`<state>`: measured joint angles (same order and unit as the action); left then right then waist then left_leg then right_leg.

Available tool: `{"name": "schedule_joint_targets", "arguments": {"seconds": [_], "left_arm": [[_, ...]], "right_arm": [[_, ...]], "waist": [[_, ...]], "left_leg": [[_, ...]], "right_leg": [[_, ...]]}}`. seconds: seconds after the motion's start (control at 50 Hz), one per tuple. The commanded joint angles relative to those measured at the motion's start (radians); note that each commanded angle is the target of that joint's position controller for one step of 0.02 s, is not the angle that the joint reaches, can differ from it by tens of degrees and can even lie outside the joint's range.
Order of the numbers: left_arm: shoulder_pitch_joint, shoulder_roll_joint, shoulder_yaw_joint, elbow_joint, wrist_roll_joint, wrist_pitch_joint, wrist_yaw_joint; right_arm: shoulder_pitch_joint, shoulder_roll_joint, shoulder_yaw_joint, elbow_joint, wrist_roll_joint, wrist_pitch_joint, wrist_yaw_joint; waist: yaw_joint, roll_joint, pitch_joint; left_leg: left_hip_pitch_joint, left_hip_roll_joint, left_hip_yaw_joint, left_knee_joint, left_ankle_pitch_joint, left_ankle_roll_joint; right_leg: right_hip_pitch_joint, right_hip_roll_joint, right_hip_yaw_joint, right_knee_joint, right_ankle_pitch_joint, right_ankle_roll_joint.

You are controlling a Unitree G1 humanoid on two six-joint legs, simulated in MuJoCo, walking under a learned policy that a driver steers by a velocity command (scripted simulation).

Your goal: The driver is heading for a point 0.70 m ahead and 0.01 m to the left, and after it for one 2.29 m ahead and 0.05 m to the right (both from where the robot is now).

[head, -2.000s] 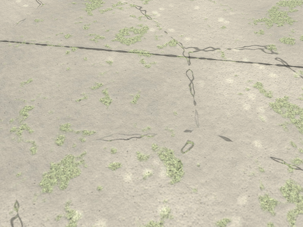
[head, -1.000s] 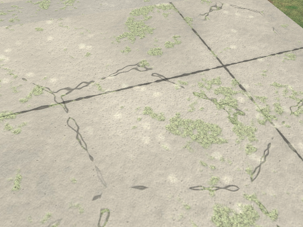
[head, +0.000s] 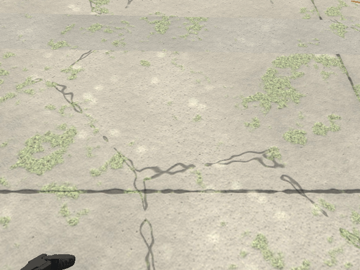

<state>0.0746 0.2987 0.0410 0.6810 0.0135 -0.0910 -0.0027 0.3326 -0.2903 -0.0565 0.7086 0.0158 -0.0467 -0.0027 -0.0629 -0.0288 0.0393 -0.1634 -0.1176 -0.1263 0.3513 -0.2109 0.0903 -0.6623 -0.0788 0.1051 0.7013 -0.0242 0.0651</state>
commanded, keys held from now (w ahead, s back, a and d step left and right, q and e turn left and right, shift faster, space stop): w+q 0.24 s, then w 0.42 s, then w+e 0.34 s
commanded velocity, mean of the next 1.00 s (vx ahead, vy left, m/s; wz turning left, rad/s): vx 0.50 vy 0.00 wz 0.17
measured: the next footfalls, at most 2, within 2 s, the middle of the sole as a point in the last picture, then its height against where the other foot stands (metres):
right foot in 0.16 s outside the picture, level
left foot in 0.64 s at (124, 263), level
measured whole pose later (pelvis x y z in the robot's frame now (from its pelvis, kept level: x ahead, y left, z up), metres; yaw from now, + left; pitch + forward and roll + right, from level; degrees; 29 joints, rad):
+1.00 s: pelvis +0.53 +0.08 +0.00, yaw +7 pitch +1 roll +2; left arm 0.16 0.30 0.06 0.80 -0.02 -0.04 -0.02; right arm 0.33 -0.27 -0.07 0.80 -0.01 -0.09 0.00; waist -0.06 -0.05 0.02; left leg 0.00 -0.05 0.17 0.22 -0.23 0.04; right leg -0.70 -0.10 0.07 0.81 0.02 0.01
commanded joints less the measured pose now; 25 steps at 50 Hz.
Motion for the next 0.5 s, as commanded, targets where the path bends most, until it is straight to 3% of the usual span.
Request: {"name": "schedule_joint_targets", "arguments": {"seconds": [0.02, 0.1, 0.14, 0.16, 0.18, 0.2, 0.22, 0.24, 0.26, 0.28, 0.32, 0.38, 0.42, 0.5], "left_arm": [[-0.105, 0.061, 0.012, -0.081, -0.013, -0.021, -0.010], [-0.098, 0.108, 0.034, -0.085, -0.022, -0.037, -0.022], [0.033, 0.137, 0.055, -0.052, -0.018, -0.046, -0.015], [0.165, 0.180, 0.070, -0.040, -0.001, -0.050, -0.006], [0.290, 0.268, 0.094, -0.013, 0.015, -0.038, -0.001], [0.306, 0.213, 0.085, 0.000, -0.013, -0.029, -0.010], [0.258, 0.139, 0.065, -0.013, -0.018, -0.023, -0.007], [0.210, 0.113, 0.055, -0.020, -0.011, -0.014, -0.003], [0.181, 0.091, 0.046, -0.009, -0.006, -0.011, -0.004], [0.168, 0.073, 0.038, 0.000, 0.001, -0.013, -0.004], [0.165, 0.067, 0.037, 0.020, -0.003, -0.020, -0.009], [0.178, 0.109, 0.049, 0.054, -0.013, -0.028, -0.012], [0.179, 0.127, 0.052, 0.070, -0.021, -0.023, -0.012], [0.246, 0.158, 0.055, 0.112, -0.036, -0.007, -0.011]], "right_arm": [[0.020, -0.180, -0.052, -0.047, 0.008, -0.005, -0.013], [0.033, -0.167, -0.053, -0.037, 0.010, 0.009, -0.018], [0.007, -0.138, -0.045, -0.048, 0.007, 0.013, -0.016], [-0.001, -0.083, -0.024, -0.065, -0.003, 0.009, -0.011], [0.119, -0.021, -0.003, -0.089, 0.015, 0.001, -0.012], [0.138, -0.087, -0.009, -0.090, 0.024, -0.004, -0.014], [0.054, -0.163, -0.030, -0.084, 0.024, 0.001, -0.014], [-0.016, -0.170, -0.034, -0.097, 0.013, 0.007, -0.014], [-0.059, -0.152, -0.034, -0.110, 0.001, 0.006, -0.012], [-0.067, -0.131, -0.035, -0.114, 0.000, 0.007, -0.007], [-0.046, -0.082, -0.024, -0.108, 0.010, 0.011, 0.001], [-0.103, -0.050, -0.010, -0.126, -0.002, 0.009, 0.005], [-0.152, -0.040, 0.000, -0.133, -0.008, -0.001, 0.014], [-0.290, -0.027, 0.011, -0.161, 0.000, -0.021, 0.033]], "waist": [[-0.013, 0.106, -0.034], [0.010, 0.142, -0.040], [0.084, 0.155, -0.091], [0.147, 0.097, -0.212], [0.129, -0.165, -0.366], [0.129, -0.258, -0.355], [0.151, -0.141, -0.212], [0.145, -0.071, -0.128], [0.131, -0.045, -0.062], [0.107, -0.061, -0.037], [0.083, -0.082, -0.026], [0.079, -0.052, -0.010], [0.089, -0.037, -0.012], [0.142, -0.036, 0.007]], "left_leg": [[-0.096, 0.209, -0.172, -0.088, 0.144, 0.128], [0.023, 0.251, -0.293, 0.024, 0.121, 0.103], [0.008, 0.209, -0.287, 0.139, 0.184, 0.065], [-0.082, 0.157, -0.225, 0.362, 0.133, 0.029], [-0.419, 0.011, -0.072, 0.702, -0.193, -0.051], [-0.594, 0.060, -0.057, 0.877, -0.380, -0.069], [-0.644, 0.109, -0.062, 0.943, -0.294, -0.077], [-0.629, 0.142, -0.022, 0.945, -0.220, -0.083], [-0.607, 0.164, -0.015, 0.898, -0.168, -0.085], [-0.566, 0.188, -0.016, 0.859, -0.134, -0.082], [-0.510, 0.197, 0.004, 0.796, -0.116, -0.082], [-0.531, 0.207, 0.022, 0.646, -0.047, -0.093], [-0.514, 0.216, 0.051, 0.516, 0.061, -0.095], [-0.428, 0.191, 0.115, 0.303, 0.204, -0.090]], "right_leg": [[0.169, 0.072, -0.047, -0.131, 0.123, 0.005], [0.212, 0.082, -0.015, -0.217, -0.005, -0.037], [0.404, 0.076, -0.038, -0.279, -0.027, -0.086], [0.641, -0.051, 0.068, -0.253, -0.059, -0.147], [1.012, -0.283, 0.463, -0.291, -0.244, -0.305], [1.029, -0.357, 0.701, -0.379, -0.482, -0.339], [0.910, -0.315, 0.575, -0.404, -0.535, -0.295], [0.792, -0.272, 0.430, -0.411, -0.429, -0.259], [0.683, -0.226, 0.333, -0.437, -0.313, -0.252], [0.614, -0.191, 0.259, -0.461, -0.236, -0.244], [0.548, -0.158, 0.169, -0.505, -0.151, -0.254], [0.544, -0.166, 0.088, -0.546, -0.017, -0.289], [0.555, -0.151, 0.025, -0.555, 0.046, -0.283], [0.567, -0.132, -0.053, -0.549, 0.074, -0.254]]}}
Keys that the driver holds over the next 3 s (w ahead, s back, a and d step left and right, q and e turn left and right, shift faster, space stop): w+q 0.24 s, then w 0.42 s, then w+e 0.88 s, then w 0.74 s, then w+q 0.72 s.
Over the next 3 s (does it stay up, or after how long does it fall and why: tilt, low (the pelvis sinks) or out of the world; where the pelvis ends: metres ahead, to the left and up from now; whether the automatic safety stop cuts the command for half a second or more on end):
stays up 1.64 -0.09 0.00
